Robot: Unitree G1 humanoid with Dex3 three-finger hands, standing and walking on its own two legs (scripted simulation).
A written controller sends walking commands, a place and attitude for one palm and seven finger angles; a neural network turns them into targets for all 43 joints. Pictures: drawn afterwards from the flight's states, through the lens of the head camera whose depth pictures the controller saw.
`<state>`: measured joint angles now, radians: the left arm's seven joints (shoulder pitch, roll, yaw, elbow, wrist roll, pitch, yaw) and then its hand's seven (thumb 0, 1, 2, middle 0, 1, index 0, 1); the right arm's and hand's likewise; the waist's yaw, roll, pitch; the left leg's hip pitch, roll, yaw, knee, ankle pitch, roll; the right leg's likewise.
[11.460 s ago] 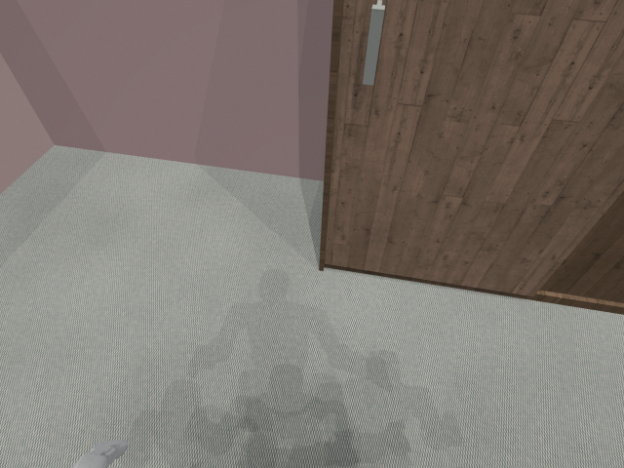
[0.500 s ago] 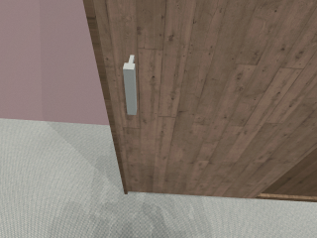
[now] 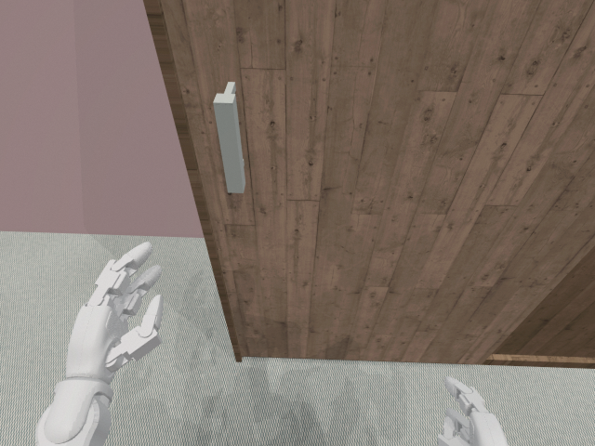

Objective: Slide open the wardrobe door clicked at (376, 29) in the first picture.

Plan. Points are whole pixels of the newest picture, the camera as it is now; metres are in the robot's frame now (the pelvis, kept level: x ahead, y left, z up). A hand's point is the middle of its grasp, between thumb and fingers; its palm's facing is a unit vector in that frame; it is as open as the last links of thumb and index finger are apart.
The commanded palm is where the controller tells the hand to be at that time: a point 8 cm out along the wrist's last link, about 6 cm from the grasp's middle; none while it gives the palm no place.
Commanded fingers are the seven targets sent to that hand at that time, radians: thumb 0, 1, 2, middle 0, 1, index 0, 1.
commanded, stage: raise the hand with hooked fingers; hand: left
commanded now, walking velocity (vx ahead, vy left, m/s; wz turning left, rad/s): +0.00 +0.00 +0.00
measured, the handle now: (233, 139) +0.51 +0.10 +0.17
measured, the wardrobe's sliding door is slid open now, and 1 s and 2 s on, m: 0.00 0.00 0.00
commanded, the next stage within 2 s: move the hooked fingers beside the handle in 1.80 s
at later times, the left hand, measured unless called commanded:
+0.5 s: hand (115, 329) +0.25 +0.23 +0.06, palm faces -0.05 -1.00 -0.05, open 10.8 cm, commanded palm +0.21 +0.28 +0.08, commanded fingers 0.00 -0.06 0.49 -0.27 -0.92 -0.27 -0.92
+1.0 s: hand (27, 274) +0.27 +0.30 +0.16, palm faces +0.06 -0.99 -0.08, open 13.6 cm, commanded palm +0.23 +0.34 +0.16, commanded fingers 0.00 -0.50 0.30 -0.30 -1.20 -0.30 -1.20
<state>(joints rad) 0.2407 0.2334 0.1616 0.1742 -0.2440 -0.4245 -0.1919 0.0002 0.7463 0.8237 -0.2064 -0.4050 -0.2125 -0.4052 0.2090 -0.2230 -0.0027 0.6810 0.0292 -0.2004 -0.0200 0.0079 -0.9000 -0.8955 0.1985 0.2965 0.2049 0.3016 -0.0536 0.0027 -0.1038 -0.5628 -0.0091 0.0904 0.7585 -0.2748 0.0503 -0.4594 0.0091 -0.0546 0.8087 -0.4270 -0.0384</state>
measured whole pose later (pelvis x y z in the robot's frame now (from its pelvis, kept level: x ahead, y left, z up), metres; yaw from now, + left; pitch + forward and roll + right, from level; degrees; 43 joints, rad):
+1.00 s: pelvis +0.02 +0.03 +0.02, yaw +2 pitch +1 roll -3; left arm 0.08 0.43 0.39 0.02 -0.38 -0.05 -0.41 -0.01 -0.41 0.34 -0.29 -1.14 -0.30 -1.14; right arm 0.22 -0.25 0.06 0.58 0.08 -0.24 -0.09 0.01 -0.90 -0.90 0.20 0.30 0.20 0.30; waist 0.04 0.03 -0.04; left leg -0.41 -0.02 0.05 0.65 -0.26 0.08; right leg -0.24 0.01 -0.09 0.58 -0.36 -0.01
